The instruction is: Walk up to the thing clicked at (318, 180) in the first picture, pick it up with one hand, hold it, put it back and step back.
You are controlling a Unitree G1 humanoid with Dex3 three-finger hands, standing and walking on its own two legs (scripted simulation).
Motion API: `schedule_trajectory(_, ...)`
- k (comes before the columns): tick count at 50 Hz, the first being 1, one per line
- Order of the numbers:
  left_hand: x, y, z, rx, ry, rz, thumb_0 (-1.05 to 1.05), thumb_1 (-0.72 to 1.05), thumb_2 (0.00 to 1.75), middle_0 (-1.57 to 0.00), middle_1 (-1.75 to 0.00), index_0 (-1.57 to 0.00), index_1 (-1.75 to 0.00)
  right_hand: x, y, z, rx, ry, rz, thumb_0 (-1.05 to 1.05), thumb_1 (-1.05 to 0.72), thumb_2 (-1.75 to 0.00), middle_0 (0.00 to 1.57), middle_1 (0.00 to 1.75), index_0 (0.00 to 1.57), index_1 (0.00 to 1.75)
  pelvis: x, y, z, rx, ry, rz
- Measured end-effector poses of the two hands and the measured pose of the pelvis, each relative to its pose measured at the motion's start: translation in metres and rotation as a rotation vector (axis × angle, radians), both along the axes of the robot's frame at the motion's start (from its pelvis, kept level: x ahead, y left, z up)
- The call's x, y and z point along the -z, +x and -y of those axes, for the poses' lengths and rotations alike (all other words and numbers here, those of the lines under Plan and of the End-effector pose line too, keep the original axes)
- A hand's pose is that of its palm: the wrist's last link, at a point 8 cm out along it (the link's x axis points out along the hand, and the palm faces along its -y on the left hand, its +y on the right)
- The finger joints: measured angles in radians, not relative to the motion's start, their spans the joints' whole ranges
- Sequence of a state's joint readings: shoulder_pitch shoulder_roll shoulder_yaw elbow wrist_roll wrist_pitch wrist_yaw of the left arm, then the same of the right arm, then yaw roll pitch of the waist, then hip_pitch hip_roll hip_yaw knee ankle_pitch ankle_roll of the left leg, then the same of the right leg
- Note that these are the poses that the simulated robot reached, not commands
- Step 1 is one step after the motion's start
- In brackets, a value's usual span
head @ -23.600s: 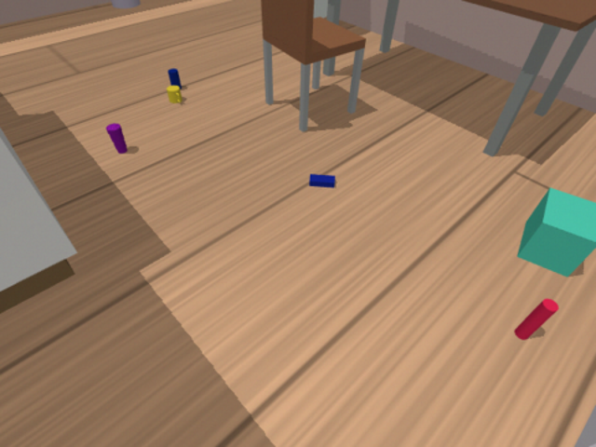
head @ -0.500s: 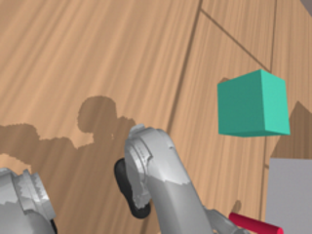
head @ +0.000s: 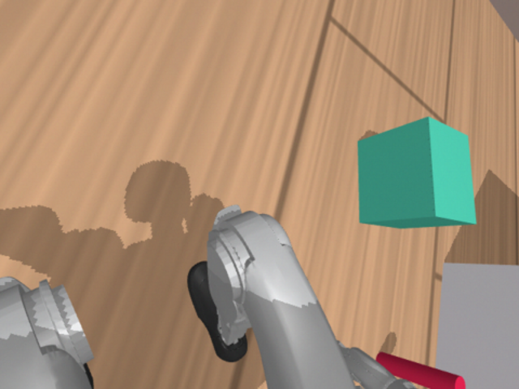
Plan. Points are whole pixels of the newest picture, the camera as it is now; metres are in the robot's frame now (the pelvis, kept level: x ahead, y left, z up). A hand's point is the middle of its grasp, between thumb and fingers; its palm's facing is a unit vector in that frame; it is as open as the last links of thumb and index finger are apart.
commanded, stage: close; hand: left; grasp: from above
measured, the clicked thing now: out of the picture +0.45 +0.34 -0.29
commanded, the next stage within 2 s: settle in 0.84 s
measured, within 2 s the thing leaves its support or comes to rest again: leaves its support in 1.34 s
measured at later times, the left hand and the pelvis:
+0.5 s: hand out of the picture +0.44 +0.33 -0.26, palm faces -0.44 -0.16 -0.88, open 9.6 cm; pelvis +0.00 +0.00 +0.00, yaw +0 degrees
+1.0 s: hand out of the picture +0.44 +0.33 -0.26, palm faces -0.43 -0.16 -0.89, open 8.5 cm; pelvis +0.00 +0.00 +0.00, yaw +0 degrees
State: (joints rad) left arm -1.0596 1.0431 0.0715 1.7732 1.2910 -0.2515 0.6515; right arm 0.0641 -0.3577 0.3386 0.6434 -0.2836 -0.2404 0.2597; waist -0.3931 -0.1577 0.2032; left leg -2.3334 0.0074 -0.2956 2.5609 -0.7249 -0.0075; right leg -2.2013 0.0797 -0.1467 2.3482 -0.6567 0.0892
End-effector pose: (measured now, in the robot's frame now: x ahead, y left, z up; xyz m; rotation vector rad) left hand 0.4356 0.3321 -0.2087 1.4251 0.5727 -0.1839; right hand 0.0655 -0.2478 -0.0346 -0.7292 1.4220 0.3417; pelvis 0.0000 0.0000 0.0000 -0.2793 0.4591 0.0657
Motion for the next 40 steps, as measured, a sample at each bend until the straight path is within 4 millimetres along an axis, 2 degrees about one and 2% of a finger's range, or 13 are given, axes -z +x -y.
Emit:
schedule_trajectory(23, -0.0046, 0.0053, -0.0012, -0.016, -0.001, 0.013, 0.0, 0.16, 0.47, -0.49, -0.62, -0.59, -0.59, -0.0007, -0.0004, -0.0009, 0.013, -0.01, 0.005, 0.0, -0.9, -0.9, 0.2, 0.3, 0.2, 0.3, -0.0019, 0.0, 0.0004, 0.003, -0.001, -0.01)
schedule_trajectory(40, -0.0076, 0.0043, -0.0027, -0.008, -0.001, 0.015, 0.0, 0.29, 0.32, -0.63, -0.45, -0.73, -0.44, -0.0009, 0.0, -0.0004, 0.013, -0.026, 0.012, 0.0, -0.9, -0.9, 0.2, 0.3, 0.2, 0.3, -0.0019, -0.0014, 0.0002, 0.001, 0.002, -0.008)
